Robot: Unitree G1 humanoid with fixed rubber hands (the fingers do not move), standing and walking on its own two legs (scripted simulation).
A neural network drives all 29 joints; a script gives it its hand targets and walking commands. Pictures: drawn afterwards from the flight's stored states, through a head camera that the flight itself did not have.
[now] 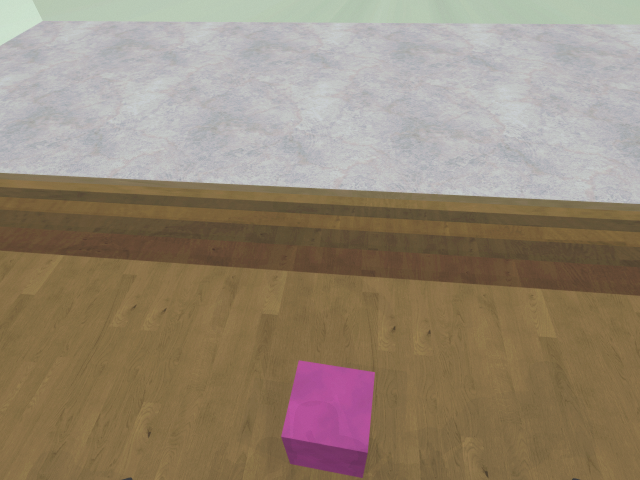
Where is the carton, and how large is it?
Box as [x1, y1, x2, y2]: [281, 360, 374, 477]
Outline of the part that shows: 299,360 281,435 290,463 362,477 367,453 374,372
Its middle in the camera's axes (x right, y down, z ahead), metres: +0.03 +0.49 +1.09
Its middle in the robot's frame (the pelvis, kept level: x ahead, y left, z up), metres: +0.43 +0.03 -0.66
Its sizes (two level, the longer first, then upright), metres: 0.210 0.200 0.250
